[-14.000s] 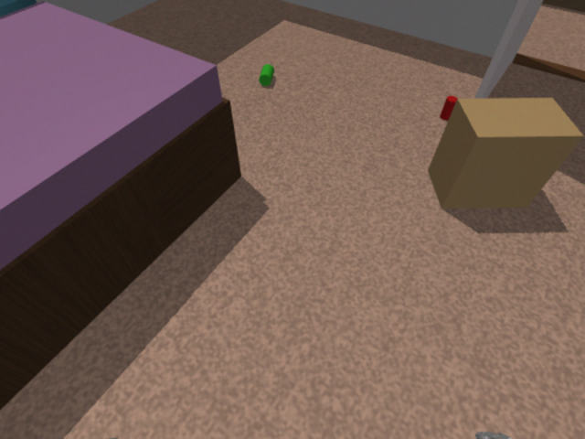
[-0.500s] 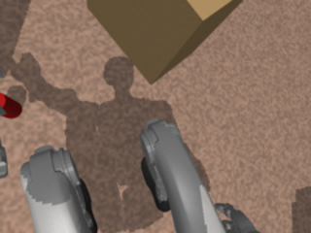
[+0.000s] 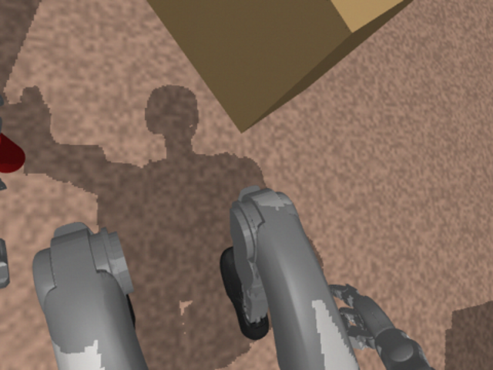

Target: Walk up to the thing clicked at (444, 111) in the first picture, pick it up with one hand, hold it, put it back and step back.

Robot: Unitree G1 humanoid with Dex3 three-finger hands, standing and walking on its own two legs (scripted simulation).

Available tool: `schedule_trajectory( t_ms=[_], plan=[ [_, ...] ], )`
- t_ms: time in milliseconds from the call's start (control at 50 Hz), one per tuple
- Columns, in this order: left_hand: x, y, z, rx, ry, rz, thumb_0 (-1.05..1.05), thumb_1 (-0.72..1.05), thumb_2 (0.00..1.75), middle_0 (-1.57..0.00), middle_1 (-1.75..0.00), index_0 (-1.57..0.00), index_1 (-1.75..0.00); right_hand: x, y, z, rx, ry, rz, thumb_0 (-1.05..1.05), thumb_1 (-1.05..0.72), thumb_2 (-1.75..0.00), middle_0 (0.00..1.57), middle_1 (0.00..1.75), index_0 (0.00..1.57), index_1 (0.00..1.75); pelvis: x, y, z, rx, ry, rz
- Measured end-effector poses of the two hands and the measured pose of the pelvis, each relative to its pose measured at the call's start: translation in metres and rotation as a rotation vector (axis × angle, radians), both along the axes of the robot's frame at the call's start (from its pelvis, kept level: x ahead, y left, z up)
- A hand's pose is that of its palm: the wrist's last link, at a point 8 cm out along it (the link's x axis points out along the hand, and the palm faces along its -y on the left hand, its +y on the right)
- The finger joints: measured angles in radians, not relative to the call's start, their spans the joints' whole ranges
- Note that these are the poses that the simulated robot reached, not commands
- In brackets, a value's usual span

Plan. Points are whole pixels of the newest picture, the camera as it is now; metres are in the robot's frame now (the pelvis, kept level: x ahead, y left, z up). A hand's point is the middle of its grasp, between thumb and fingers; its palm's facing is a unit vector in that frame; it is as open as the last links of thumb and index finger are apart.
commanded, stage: rest palm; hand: left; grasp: from above
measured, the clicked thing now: out of the picture +0.47 +0.31 -0.26
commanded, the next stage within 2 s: close in 0.66 s
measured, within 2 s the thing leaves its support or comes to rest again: neither
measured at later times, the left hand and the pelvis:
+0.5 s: hand out of the picture +0.45 +0.30 -0.22, palm faces -0.45 -0.13 -0.88, open 14.0 cm; pelvis +0.01 +0.00 -0.01, yaw -2 degrees
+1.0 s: hand out of the picture +0.46 +0.30 -0.23, palm faces -0.44 -0.11 -0.89, open 12.2 cm; pelvis +0.00 +0.00 -0.01, yaw -3 degrees
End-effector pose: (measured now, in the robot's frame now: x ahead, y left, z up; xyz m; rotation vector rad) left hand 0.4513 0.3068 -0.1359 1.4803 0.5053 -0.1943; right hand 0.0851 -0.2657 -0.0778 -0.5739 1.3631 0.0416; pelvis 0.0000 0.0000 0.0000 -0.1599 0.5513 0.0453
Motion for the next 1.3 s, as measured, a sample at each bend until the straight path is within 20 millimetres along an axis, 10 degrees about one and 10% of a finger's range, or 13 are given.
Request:
schedule_trajectory(
  t_ms=[320, 1300],
  plan=[
    [0.011, -0.002, -0.023, 0.000, 0.046, 0.051, 0.00, -0.49, 0.97, -0.09, -1.01, -0.09, -1.01, -0.043, 0.016, -0.011, 0.072, 0.124, -0.054, 0.00, -0.90, -0.89, 0.20, 0.30, 0.21, 0.30, 0.006, 0.000, -0.006, -0.007, -0.004, -0.025],
    [0.009, 0.000, -0.034, -0.009, 0.021, 0.037, 0.00, -0.09, 0.78, -0.35, -0.97, -0.39, -0.92, -0.037, 0.018, 0.003, 0.079, 0.083, 0.062, 0.00, -0.90, -0.89, 0.20, 0.30, 0.21, 0.30, 0.002, 0.003, -0.010, -0.038, -0.055, -0.042]
  ],
)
